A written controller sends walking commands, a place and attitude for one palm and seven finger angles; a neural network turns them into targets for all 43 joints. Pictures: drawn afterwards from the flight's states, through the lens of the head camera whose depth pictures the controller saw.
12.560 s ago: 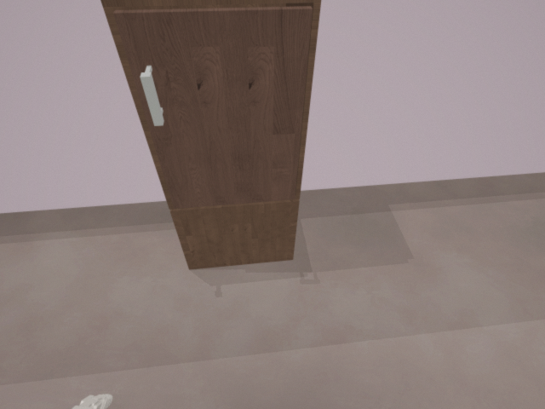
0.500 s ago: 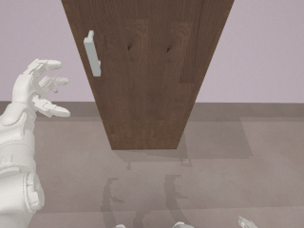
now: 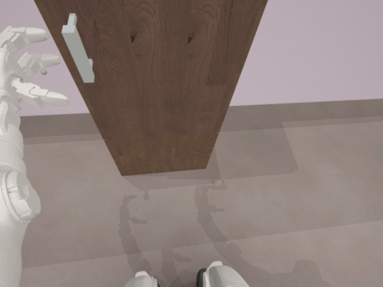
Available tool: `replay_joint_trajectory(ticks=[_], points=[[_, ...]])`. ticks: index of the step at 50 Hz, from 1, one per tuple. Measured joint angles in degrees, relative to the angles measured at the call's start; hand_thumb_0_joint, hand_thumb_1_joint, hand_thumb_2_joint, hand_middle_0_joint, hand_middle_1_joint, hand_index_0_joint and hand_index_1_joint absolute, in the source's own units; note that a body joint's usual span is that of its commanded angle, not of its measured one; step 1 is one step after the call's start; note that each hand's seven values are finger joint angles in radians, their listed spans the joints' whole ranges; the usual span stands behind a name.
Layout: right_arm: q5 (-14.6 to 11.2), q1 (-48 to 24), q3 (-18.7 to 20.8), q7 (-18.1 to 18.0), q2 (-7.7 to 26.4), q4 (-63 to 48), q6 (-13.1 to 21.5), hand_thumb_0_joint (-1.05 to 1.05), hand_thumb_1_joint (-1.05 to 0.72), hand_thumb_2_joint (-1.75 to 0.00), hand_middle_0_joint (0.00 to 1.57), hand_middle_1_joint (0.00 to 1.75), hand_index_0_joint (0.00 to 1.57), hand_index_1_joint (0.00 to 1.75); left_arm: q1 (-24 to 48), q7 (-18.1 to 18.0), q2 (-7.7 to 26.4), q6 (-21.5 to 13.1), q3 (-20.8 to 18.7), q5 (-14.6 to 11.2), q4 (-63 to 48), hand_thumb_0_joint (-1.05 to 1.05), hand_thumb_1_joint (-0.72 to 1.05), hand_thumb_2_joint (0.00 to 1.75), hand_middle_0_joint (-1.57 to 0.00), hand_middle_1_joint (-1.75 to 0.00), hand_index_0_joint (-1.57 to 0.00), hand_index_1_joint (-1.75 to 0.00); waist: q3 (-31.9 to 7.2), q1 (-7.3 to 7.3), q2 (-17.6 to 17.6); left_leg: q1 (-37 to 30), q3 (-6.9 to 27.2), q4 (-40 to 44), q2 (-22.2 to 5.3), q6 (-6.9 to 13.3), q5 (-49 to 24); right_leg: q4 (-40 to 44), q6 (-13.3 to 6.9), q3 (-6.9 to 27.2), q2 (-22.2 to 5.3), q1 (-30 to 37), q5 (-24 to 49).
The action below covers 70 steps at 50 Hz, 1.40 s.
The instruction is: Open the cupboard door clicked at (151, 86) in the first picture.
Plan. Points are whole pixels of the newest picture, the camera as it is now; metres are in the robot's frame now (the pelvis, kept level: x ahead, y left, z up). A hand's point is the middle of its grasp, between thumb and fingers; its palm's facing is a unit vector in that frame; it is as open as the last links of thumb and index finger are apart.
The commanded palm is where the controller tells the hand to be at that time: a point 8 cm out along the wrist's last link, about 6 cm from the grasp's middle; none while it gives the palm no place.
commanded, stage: move the hooked fingers beside the handle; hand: left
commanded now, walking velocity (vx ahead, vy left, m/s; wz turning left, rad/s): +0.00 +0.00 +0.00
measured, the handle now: (81, 50) +0.58 +0.18 +0.11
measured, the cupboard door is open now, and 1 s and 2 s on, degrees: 0 0 0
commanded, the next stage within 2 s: slide the fingers in behind the handle in 1.26 s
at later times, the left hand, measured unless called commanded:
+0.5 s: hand (43, 67) +0.53 +0.25 +0.11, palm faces +0.02 -1.00 -0.02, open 14.0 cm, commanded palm +0.51 +0.29 +0.11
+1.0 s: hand (47, 62) +0.54 +0.24 +0.11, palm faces +0.02 -1.00 -0.01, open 14.0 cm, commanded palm +0.52 +0.29 +0.10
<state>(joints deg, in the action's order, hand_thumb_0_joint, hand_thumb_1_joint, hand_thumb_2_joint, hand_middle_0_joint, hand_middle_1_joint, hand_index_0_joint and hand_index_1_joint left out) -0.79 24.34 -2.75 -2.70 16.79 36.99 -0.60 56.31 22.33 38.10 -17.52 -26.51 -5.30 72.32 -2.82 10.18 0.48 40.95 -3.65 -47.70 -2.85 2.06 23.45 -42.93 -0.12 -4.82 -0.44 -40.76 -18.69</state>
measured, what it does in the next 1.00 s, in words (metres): stands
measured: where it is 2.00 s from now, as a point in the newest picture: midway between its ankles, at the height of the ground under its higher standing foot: outside the picture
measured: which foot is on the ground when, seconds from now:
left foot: down 0.00-1.00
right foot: down 0.00-1.00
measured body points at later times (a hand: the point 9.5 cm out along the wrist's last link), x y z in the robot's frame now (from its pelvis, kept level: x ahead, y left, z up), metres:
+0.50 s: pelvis +0.02 +0.00 +0.00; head +0.15 +0.02 +0.43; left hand +0.53 +0.30 +0.11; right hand -0.02 -0.26 -0.10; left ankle -0.01 +0.09 -0.70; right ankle +0.01 -0.12 -0.70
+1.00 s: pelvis +0.00 +0.00 -0.01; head +0.14 +0.03 +0.42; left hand +0.53 +0.29 +0.12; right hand -0.01 -0.26 -0.11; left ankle -0.01 +0.09 -0.70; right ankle +0.01 -0.12 -0.70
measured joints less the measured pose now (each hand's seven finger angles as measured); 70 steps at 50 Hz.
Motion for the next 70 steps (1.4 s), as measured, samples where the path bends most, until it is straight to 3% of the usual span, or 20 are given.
replay_joint_trajectory(ticks=[5,13,24,28,32,37,44,47,55,61,70], points=[[0.4,1.0,0.1,0.0,0.5,-0.7,-0.8,0.01,-0.91,-0.90,0.21,0.30,0.20,0.30,2.8,0.3,2.8,1.3,-0.1,1.3,1.8,-0.02,-0.50,0.30,-0.30,-1.20,-0.30,-1.20,0.1,1.15,0.4,2.1,0.1,-0.5,-0.2,0.0,0.1,0.0,0.0,-0.1,0.2,-1.9,0.2],[1.1,2.2,0.0,0.6,0.3,-1.2,-2.2,0.01,-0.91,-0.90,0.21,0.30,0.20,0.30,5.5,0.1,4.4,1.3,-1.7,1.9,2.1,-0.02,-0.50,0.30,-0.30,-1.20,-0.30,-1.20,-0.4,2.34,0.4,4.1,0.0,-1.0,-0.8,0.0,0.7,0.1,0.0,0.1,0.8,-3.8,0.1],[0.9,3.0,0.1,1.7,-0.8,-3.4,-4.8,0.00,-0.91,-0.90,0.21,0.30,0.20,0.30,-2.7,0.7,2.3,1.5,-3.7,1.0,-3.2,-0.02,-0.50,0.30,-0.30,-1.20,-0.30,-1.20,-1.3,0.88,0.7,1.8,-0.8,0.0,-1.2,0.1,1.5,1.4,0.3,0.9,1.3,-1.7,-0.2],[0.9,2.1,0.5,1.9,-1.2,-2.7,-4.8,0.00,-0.91,-0.90,0.21,0.30,0.20,0.30,-3.5,0.4,0.3,0.1,-2.1,-0.2,-5.8,-0.02,-0.50,0.30,-0.30,-1.20,-0.30,-1.20,-1.6,-0.27,0.7,1.3,-0.1,-0.2,-1.0,0.0,1.7,1.5,0.3,0.4,1.1,-0.8,-0.5],[0.7,0.5,0.6,1.9,-1.2,-1.9,-4.8,0.00,-0.91,-0.90,0.21,0.30,0.20,0.30,-2.0,0.7,-1.2,0.9,0.3,-1.3,-4.4,-0.02,-0.50,0.30,-0.30,-1.20,-0.30,-1.20,-2.1,-0.83,0.8,0.9,0.6,-0.5,-0.6,0.1,1.8,1.5,0.4,-0.3,0.8,0.0,-0.7],[0.9,-1.3,0.4,1.7,-0.6,-2.5,-4.2,0.00,-0.91,-0.90,0.21,0.30,0.20,0.30,0.0,-0.6,-2.1,2.4,2.5,0.1,-1.1,-0.02,-0.50,0.30,-0.30,-1.20,-0.30,-1.20,-2.0,-0.52,1.0,1.5,1.0,-1.2,-0.2,0.3,1.7,0.4,0.5,-0.7,0.3,-0.5,-1.0],[1.2,-2.4,-0.3,1.4,-0.7,-3.3,-2.9,0.00,-0.91,-0.90,0.21,0.30,0.20,0.30,2.6,-3.3,-0.5,-0.3,-0.3,2.3,-0.1,-0.02,-0.50,0.30,-0.30,-1.20,-0.30,-1.20,-0.6,1.04,0.4,4.1,0.7,-2.9,-0.3,0.2,1.6,-1.5,0.3,-0.4,0.4,-3.4,-0.9],[1.0,-1.7,-0.5,1.4,-0.7,-2.8,-3.0,0.00,-0.91,-0.90,0.21,0.30,0.20,0.30,4.2,-2.9,1.5,-0.9,-1.1,2.7,0.9,-0.02,-0.50,0.30,-0.30,-1.20,-0.30,-1.20,-0.5,1.65,0.3,4.9,0.7,-3.3,-0.6,0.2,1.7,-1.8,0.2,-0.3,0.6,-4.2,-0.8],[0.8,2.1,-0.8,0.9,-0.1,-2.3,-3.9,0.00,-0.91,-0.90,0.21,0.30,0.20,0.30,4.4,0.5,5.7,2.1,-1.1,2.1,3.1,-0.02,-0.50,0.30,-0.30,-1.20,-0.30,-1.20,-0.4,2.25,0.9,5.5,0.4,-2.9,-0.9,0.3,1.4,-1.1,0.2,0.0,1.0,-4.8,-0.3],[1.0,3.7,-0.5,1.1,-0.1,-1.5,-4.1,0.00,-0.91,-0.90,0.21,0.30,0.20,0.30,3.3,1.1,4.7,0.9,-1.1,0.9,1.0,-0.02,-0.50,0.30,-0.30,-1.20,-0.30,-1.20,-0.4,1.99,0.6,5.7,0.5,-2.9,-0.9,0.3,1.5,-0.8,0.3,-0.1,1.0,-4.7,-0.2],[1.4,2.8,0.2,1.6,-0.2,-1.9,-4.2,0.00,-0.91,-0.90,0.21,0.30,0.20,0.30,2.2,-0.5,2.4,1.5,-0.9,1.4,-1.2,-0.02,-0.50,0.30,-0.30,-1.20,-0.30,-1.20,-1.5,2.10,0.8,5.6,0.5,-3.0,-0.9,0.4,1.9,-0.5,0.6,0.0,1.0,-4.5,-0.4]])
